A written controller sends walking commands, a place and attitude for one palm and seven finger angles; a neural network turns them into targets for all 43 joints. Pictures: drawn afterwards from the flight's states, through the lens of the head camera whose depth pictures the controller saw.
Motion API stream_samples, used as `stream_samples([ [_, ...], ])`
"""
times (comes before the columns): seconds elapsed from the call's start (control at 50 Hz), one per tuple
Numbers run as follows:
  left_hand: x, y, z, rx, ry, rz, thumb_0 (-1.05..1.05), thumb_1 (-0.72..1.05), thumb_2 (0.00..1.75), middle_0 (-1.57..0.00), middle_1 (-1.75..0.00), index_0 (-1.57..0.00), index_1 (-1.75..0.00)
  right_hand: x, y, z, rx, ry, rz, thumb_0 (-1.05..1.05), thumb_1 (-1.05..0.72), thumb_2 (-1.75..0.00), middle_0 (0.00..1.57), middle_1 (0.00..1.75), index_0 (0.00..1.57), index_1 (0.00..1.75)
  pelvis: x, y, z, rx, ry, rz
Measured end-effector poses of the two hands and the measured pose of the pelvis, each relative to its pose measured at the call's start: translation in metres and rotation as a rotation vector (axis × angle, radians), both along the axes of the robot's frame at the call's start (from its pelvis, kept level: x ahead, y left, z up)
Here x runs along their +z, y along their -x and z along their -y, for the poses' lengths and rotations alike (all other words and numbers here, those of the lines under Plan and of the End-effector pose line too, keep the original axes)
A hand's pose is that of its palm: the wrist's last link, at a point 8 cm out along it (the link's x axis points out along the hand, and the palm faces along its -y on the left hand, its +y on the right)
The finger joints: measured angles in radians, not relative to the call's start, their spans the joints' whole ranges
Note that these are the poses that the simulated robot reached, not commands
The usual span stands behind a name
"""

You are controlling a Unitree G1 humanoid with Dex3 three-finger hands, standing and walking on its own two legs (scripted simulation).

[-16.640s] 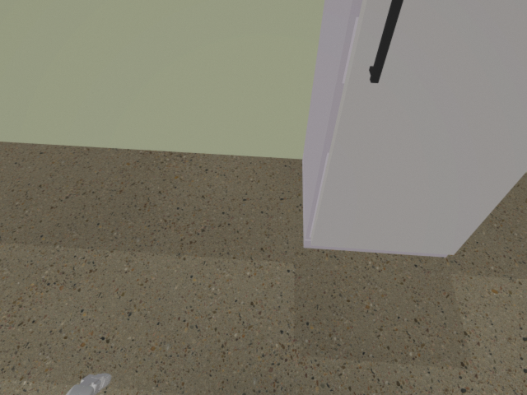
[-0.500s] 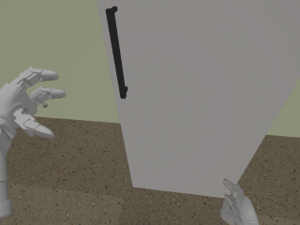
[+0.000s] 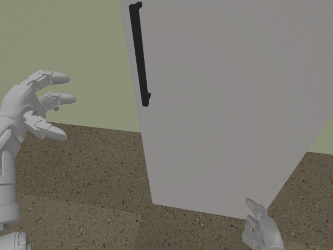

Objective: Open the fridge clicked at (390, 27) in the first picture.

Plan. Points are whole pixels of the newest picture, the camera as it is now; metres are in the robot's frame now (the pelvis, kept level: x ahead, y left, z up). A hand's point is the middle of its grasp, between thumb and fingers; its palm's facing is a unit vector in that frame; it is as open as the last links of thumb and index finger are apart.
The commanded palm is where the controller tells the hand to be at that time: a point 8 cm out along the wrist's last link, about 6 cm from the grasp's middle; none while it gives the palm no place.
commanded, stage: move the hooked fingers beside the handle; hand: left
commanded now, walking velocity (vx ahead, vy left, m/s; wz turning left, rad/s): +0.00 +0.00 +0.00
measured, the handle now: (142, 60) +0.52 +0.15 +0.24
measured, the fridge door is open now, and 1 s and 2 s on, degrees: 0 0 0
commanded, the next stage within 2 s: none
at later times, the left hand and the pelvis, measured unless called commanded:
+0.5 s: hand (84, 93) +0.34 +0.23 +0.24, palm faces +0.01 -1.00 -0.06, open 14.0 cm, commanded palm +0.32 +0.28 +0.24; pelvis +0.01 +0.00 +0.00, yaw -1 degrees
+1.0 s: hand (111, 81) +0.41 +0.20 +0.23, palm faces -0.01 -1.00 -0.06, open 14.0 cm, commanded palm +0.39 +0.26 +0.23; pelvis +0.01 -0.01 +0.00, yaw -2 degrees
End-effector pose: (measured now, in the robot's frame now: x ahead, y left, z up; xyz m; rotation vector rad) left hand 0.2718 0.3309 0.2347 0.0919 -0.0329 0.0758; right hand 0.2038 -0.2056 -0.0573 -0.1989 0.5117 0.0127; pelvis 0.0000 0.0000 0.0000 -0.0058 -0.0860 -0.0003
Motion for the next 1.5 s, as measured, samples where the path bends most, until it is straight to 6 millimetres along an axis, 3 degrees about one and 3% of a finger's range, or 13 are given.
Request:
stream_samples([
  [0.18, 0.015, -0.035, 0.039, -0.117, 0.009, 0.106, -0.02, -0.5, 0.3, -0.3, -1.2, -0.3, -1.2, 0.0, 0.003, -0.002, -0.032, -0.004, -0.004, 0.02, -0.9, -0.9, 0.2, 0.3, 0.2, 0.3, 0.001, -0.005, -0.003, -0.013, -0.005, -0.011],
  [0.32, 0.001, -0.048, 0.03, -0.037, 0.017, -0.008, -0.01, -0.5, 0.3, -0.3, -1.2, -0.3, -1.2, -0.005, 0.008, 0.008, -0.067, -0.02, -0.037, 0.02, -0.9, -0.9, 0.2, 0.3, 0.2, 0.3, 0.002, -0.01, -0.002, -0.027, -0.008, -0.027],
  [0.46, 0.003, -0.046, 0.043, -0.078, 0.024, 0.067, -0.02, -0.5, 0.3, -0.3, -1.2, -0.3, -1.2, -0.008, 0.008, 0.014, -0.067, 0.018, -0.066, 0.02, -0.9, -0.9, 0.2, 0.3, 0.2, 0.3, 0.002, -0.012, 0.0, -0.019, -0.007, -0.02],
  [0.68, 0.003, -0.072, 0.056, -0.072, 0.027, -0.002, -0.02, -0.5, 0.3, -0.3, -1.2, -0.3, -1.2, -0.009, 0.006, 0.018, -0.091, 0.002, -0.06, 0.02, -0.9, -0.9, 0.2, 0.3, 0.2, 0.3, 0.002, -0.011, 0.003, -0.017, -0.01, -0.032],
  [0.9, -0.003, -0.102, 0.065, -0.054, 0.036, -0.034, -0.02, -0.5, 0.3, -0.3, -1.2, -0.3, -1.2, -0.017, 0.027, 0.032, -0.141, 0.018, -0.124, 0.01, -0.9, -0.9, 0.2, 0.3, 0.2, 0.3, 0.002, -0.011, 0.008, -0.022, -0.009, -0.047],
  [1.08, 0.003, -0.131, 0.084, -0.1, 0.067, -0.005, -0.02, -0.5, 0.3, -0.3, -1.2, -0.3, -1.2, -0.028, 0.051, 0.045, -0.2, 0.033, -0.196, 0.01, -0.9, -0.9, 0.2, 0.3, 0.2, 0.3, 0.002, -0.016, 0.008, -0.035, -0.011, -0.069],
  [1.28, -0.008, -0.15, 0.075, -0.061, 0.058, -0.038, -0.02, -0.5, 0.3, -0.3, -1.2, -0.3, -1.2, -0.033, 0.071, 0.055, -0.252, 0.041, -0.255, 0.01, -0.9, -0.9, 0.2, 0.3, 0.2, 0.3, 0.003, -0.022, 0.006, -0.053, -0.012, -0.09],
  [1.4, 0.0, -0.157, 0.076, -0.085, 0.074, -0.007, -0.02, -0.5, 0.3, -0.3, -1.2, -0.3, -1.2, -0.032, 0.074, 0.055, -0.253, 0.055, -0.271, 0.01, -0.9, -0.9, 0.2, 0.3, 0.2, 0.3, 0.003, -0.024, 0.004, -0.048, -0.008, -0.093],
  [1.5, -0.007, -0.166, 0.076, -0.077, 0.076, -0.061, -0.01, -0.5, 0.3, -0.3, -1.2, -0.3, -1.2, -0.033, 0.073, 0.052, -0.256, 0.055, -0.274, 0.01, -0.9, -0.9, 0.2, 0.3, 0.2, 0.3, 0.002, -0.024, 0.0, -0.046, -0.007, -0.105],
])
